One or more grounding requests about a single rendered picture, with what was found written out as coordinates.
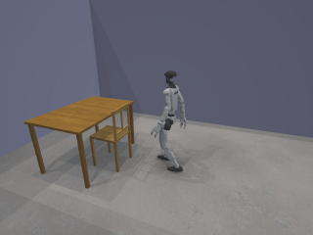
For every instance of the table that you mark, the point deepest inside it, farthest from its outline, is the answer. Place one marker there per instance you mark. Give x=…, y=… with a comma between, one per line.
x=75, y=119

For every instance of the chair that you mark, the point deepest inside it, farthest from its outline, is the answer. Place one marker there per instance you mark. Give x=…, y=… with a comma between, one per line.
x=112, y=134

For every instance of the robot left upper arm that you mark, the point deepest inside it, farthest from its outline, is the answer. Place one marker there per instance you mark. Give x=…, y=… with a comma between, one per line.
x=167, y=101

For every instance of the robot left forearm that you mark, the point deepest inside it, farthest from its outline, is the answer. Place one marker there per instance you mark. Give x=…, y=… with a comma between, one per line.
x=163, y=116

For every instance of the robot left foot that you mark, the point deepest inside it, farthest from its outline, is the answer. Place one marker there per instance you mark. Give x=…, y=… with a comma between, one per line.
x=173, y=168

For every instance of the robot right forearm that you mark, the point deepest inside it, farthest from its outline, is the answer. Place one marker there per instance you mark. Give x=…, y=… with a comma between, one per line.
x=182, y=110

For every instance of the humanoid robot head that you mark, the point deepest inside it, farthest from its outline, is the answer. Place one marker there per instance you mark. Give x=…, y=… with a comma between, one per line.
x=170, y=74

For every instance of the right robot hand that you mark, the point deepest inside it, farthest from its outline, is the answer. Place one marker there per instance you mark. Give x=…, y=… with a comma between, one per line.
x=183, y=121

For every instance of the left robot hand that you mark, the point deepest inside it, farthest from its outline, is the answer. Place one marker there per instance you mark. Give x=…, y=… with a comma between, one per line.
x=156, y=129

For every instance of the robot right upper arm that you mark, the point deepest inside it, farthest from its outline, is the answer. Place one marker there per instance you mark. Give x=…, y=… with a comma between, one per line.
x=181, y=100

